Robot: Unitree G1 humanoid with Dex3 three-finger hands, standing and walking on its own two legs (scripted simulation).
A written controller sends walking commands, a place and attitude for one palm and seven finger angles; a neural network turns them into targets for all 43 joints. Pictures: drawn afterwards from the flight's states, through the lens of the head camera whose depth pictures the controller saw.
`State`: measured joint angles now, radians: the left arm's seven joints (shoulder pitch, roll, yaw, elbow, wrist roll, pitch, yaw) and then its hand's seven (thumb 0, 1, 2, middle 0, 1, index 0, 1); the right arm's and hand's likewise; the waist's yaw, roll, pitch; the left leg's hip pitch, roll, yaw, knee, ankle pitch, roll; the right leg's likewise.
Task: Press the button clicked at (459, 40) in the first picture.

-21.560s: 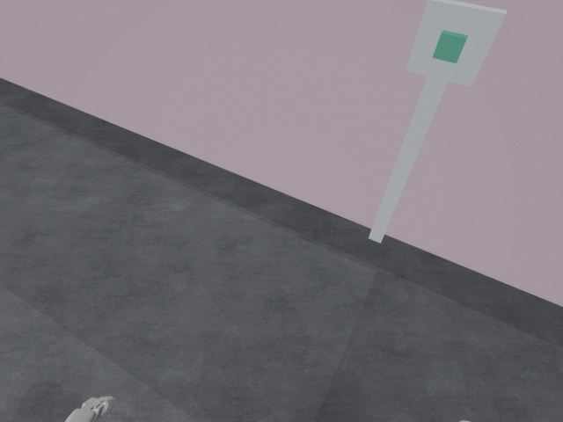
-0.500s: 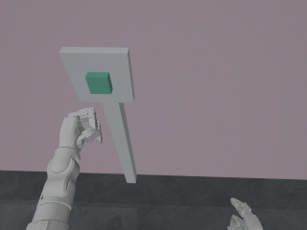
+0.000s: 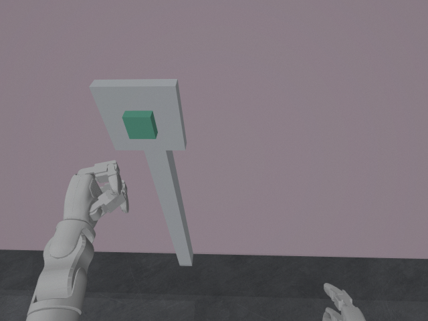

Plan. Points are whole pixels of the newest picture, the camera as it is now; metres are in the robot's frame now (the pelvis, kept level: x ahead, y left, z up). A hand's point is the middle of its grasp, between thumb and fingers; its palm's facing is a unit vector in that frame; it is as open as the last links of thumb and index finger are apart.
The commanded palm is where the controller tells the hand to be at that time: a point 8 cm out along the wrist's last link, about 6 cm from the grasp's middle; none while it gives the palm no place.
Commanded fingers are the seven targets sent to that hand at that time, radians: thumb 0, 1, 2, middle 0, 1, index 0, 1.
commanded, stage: draw the hand back to the body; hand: left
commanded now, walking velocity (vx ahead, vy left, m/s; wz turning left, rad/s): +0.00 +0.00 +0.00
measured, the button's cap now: (141, 124) +0.49 +0.20 +0.12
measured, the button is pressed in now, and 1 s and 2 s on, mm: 0 0 0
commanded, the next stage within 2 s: step back with the hand held close in 1.10 s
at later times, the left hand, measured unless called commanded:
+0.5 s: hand (72, 222) +0.23 +0.23 +0.15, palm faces +0.34 -0.89 -0.30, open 3.1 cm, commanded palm +0.18 +0.27 +0.16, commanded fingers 0.00 0.90 0.90 -1.30 -1.50 -1.30 -1.50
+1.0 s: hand (25, 241) +0.18 +0.26 +0.17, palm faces +0.43 -0.82 -0.38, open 3.1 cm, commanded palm +0.13 +0.30 +0.19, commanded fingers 0.00 0.90 0.90 -1.30 -1.50 -1.30 -1.50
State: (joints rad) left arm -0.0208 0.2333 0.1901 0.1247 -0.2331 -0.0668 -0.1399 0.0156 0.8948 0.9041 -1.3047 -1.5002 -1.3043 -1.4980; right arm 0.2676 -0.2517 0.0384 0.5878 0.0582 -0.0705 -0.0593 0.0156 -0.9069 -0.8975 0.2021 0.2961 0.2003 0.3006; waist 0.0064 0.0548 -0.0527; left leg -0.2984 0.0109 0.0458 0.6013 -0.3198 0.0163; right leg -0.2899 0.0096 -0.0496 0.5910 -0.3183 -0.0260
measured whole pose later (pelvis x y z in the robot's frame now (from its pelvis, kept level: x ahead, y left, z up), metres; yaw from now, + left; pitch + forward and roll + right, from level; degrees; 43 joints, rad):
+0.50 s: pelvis +0.00 +0.00 +0.02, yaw +1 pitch -4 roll +0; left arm 0.33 0.29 0.18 -0.26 -0.06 -0.07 0.10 0.01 0.89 0.90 -1.31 -1.50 -1.31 -1.50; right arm 0.18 -0.23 0.04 0.63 0.01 -0.07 -0.08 0.01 -0.91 -0.90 0.20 0.30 0.20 0.30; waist 0.06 0.07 0.03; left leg -0.10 0.00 0.04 0.41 -0.24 0.02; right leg -0.07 0.01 -0.06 0.38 -0.23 -0.02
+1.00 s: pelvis +0.01 +0.02 +0.01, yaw +1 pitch -5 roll -1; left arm 0.54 0.31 0.27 -0.47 -0.05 -0.09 0.12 0.01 0.89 0.90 -1.31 -1.50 -1.31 -1.50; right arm 0.19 -0.23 0.02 0.61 0.00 -0.07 -0.07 0.01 -0.91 -0.90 0.20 0.30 0.20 0.30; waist 0.07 0.07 0.01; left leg -0.08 -0.01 0.04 0.42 -0.26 0.04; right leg -0.05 0.00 -0.05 0.37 -0.23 0.00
